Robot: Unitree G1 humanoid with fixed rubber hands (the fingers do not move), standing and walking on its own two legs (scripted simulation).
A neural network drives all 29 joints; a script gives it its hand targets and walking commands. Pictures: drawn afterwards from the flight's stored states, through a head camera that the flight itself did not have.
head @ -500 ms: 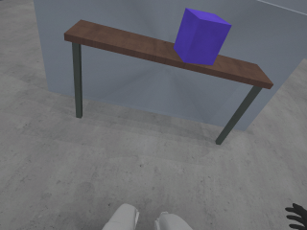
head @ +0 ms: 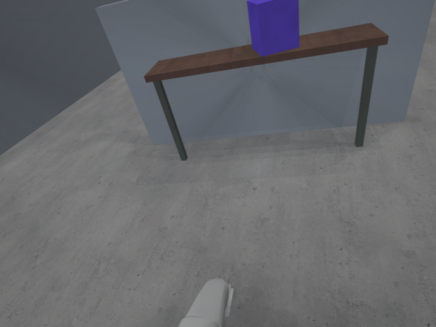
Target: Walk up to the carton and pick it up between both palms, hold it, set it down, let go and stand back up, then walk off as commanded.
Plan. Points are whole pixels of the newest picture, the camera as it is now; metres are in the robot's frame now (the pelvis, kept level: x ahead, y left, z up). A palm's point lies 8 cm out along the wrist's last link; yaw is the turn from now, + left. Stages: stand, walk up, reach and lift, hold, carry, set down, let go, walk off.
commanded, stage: walk off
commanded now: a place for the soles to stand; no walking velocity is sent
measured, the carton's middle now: (273, 23) +1.62 -0.11 +0.14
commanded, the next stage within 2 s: stand in 1.82 s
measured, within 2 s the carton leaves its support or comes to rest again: neither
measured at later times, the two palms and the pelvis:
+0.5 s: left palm out of the picture -0.38 +0.22 -0.03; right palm out of the picture -0.21 -0.46 +0.01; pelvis -0.36 -0.10 +0.07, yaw +5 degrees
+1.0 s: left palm out of the picture -0.72 +0.07 +0.08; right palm out of the picture -0.48 -0.51 -0.09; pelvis -0.60 -0.24 +0.09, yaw +4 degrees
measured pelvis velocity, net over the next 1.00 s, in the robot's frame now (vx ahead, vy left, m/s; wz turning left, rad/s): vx -0.60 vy -0.24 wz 0.07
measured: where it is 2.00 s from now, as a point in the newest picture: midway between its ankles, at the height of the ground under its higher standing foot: outside the picture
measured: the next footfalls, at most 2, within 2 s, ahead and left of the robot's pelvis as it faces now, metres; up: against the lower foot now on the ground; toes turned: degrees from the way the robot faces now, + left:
left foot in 0.46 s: -0.32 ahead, +0.04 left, +0.02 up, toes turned +4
right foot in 0.74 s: -0.58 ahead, -0.31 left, +0.00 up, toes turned +3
